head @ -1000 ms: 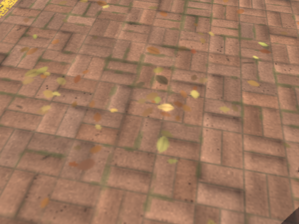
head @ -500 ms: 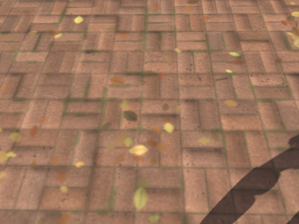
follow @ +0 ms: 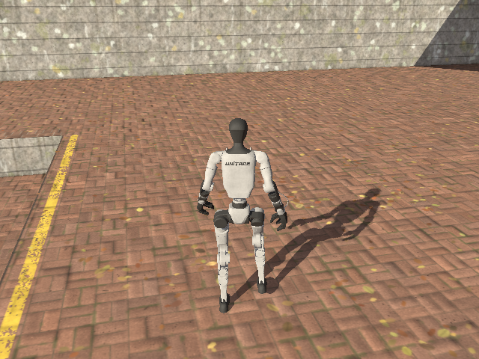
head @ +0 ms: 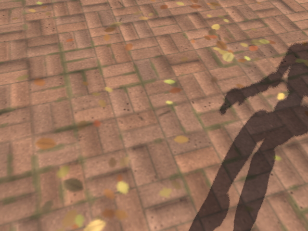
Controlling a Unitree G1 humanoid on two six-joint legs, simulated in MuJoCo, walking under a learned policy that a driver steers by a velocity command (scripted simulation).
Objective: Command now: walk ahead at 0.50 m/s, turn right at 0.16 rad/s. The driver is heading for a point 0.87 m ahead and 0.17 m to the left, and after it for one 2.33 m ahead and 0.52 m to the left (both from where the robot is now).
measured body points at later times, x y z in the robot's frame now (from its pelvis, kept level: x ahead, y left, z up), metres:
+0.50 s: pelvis +0.26 -0.06 +0.00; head +0.28 -0.06 +0.45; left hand +0.28 +0.23 -0.12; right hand +0.44 -0.31 -0.11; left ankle +0.37 +0.13 -0.67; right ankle +0.23 -0.15 -0.75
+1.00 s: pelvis +0.53 +0.06 +0.00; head +0.55 +0.09 +0.45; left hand +0.59 +0.38 -0.09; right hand +0.71 -0.17 -0.10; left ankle +0.49 +0.12 -0.75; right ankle +0.72 -0.07 -0.68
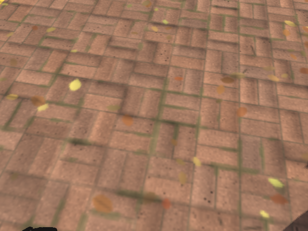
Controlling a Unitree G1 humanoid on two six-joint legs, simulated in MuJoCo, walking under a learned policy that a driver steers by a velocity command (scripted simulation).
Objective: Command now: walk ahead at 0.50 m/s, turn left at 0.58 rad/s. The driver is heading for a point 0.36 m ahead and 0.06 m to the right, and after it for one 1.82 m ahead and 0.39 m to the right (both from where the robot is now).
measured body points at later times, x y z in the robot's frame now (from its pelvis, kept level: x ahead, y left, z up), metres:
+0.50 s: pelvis +0.24 -0.07 +0.00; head +0.28 -0.08 +0.44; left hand +0.32 +0.22 -0.12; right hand +0.42 -0.33 -0.11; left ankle +0.30 +0.10 -0.70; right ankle +0.28 -0.15 -0.75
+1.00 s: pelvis +0.30 -0.04 +0.00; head +0.34 -0.05 +0.44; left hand +0.52 +0.19 -0.11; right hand +0.36 -0.35 -0.10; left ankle +0.35 +0.08 -0.75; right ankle +0.27 -0.18 -0.70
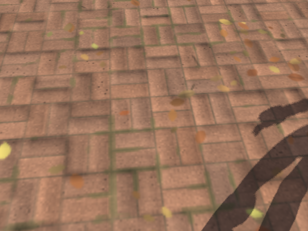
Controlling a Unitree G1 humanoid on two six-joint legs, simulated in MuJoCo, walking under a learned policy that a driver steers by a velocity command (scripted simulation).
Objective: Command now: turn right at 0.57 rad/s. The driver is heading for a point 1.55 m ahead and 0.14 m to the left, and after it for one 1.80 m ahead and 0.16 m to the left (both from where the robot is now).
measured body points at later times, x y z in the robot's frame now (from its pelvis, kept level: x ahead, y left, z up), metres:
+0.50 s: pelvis +0.01 -0.05 -0.01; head +0.03 -0.05 +0.44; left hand +0.20 +0.19 -0.11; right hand +0.09 -0.34 -0.12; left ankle -0.01 +0.09 -0.72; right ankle +0.00 -0.13 -0.74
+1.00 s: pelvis +0.00 -0.04 +0.00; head +0.04 -0.02 +0.45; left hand +0.09 +0.28 -0.11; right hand +0.21 -0.29 -0.09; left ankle -0.02 +0.08 -0.74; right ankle +0.05 -0.17 -0.72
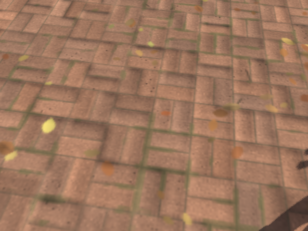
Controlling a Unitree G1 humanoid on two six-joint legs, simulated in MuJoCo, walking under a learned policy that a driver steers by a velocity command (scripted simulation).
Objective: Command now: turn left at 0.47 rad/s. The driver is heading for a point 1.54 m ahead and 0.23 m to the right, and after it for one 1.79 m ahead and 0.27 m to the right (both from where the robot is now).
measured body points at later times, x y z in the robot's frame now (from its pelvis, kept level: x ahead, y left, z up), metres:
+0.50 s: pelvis +0.00 +0.00 +0.00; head +0.01 +0.02 +0.45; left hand +0.09 +0.28 -0.13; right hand +0.13 -0.26 -0.12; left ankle -0.03 +0.13 -0.74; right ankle +0.01 -0.13 -0.74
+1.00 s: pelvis +0.15 -0.09 +0.00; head +0.17 -0.12 +0.45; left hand +0.28 +0.17 -0.10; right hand +0.25 -0.39 -0.11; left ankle +0.20 +0.08 -0.66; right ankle +0.13 -0.16 -0.74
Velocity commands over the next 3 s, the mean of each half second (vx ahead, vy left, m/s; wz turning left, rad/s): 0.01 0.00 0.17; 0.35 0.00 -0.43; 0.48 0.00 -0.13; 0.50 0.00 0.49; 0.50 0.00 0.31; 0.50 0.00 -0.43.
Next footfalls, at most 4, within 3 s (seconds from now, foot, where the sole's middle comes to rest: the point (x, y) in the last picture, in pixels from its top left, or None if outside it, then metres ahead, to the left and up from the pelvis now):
0.04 right None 0.05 -0.13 -0.78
0.38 left None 0.01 0.13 -0.78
0.80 right None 0.17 -0.16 -0.78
1.32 left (172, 204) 0.56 -0.08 -0.78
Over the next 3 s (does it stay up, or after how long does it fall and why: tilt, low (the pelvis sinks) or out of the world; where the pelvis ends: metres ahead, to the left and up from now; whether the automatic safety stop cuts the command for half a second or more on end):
stays up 1.26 -0.17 -0.01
